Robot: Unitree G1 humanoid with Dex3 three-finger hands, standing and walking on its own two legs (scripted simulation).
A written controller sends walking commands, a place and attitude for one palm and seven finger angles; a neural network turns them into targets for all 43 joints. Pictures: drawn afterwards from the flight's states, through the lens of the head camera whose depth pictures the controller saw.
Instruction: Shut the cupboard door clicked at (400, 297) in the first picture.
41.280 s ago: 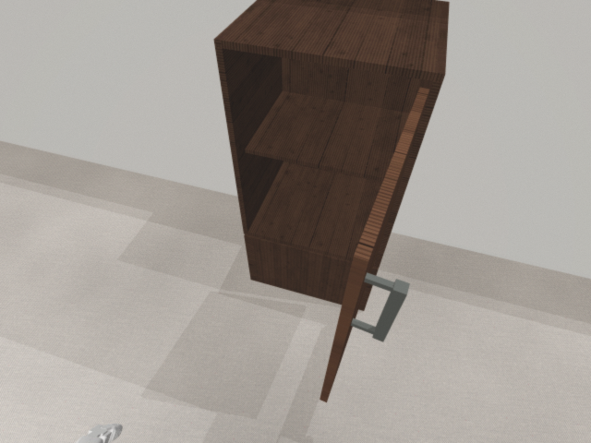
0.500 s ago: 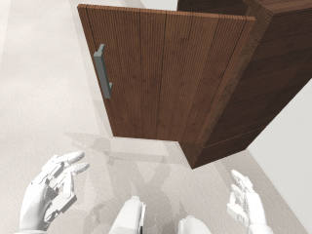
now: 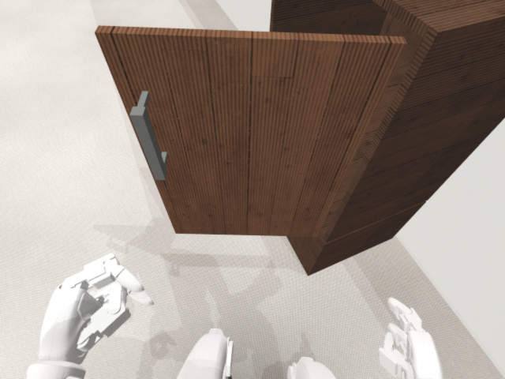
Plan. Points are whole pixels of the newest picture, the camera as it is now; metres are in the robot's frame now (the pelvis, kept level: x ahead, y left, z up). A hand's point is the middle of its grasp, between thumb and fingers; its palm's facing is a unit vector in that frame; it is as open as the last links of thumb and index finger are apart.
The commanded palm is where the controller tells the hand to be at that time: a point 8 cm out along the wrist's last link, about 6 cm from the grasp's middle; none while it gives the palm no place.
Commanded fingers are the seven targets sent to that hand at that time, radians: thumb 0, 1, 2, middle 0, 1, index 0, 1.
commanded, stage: raise the hand and make a fist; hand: left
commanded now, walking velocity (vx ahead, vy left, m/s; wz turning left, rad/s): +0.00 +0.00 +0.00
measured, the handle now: (153, 139) +0.47 +0.22 +0.08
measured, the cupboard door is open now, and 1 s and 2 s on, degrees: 66 66 66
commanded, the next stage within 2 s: bring the fist close to the handle in 0.88 s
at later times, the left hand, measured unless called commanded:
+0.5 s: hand (118, 291) +0.22 +0.19 +0.08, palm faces +0.05 -1.00 -0.03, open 3.1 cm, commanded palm +0.19 +0.25 +0.08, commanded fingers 0.00 0.90 0.90 -1.30 -1.50 -1.30 -1.50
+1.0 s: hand (128, 283) +0.23 +0.18 +0.08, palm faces +0.05 -1.00 -0.03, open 3.1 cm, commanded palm +0.21 +0.24 +0.08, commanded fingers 0.00 0.90 0.90 -1.30 -1.50 -1.30 -1.50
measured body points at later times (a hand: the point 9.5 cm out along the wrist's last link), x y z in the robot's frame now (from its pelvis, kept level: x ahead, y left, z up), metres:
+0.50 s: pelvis -0.01 +0.01 +0.02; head +0.05 +0.02 +0.46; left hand +0.21 +0.25 +0.08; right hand +0.17 -0.22 -0.06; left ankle +0.05 +0.10 -0.64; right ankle -0.02 -0.12 -0.64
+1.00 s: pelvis +0.00 +0.00 +0.02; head +0.06 +0.00 +0.46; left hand +0.22 +0.24 +0.08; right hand +0.19 -0.23 -0.06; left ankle +0.05 +0.10 -0.64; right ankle -0.02 -0.12 -0.64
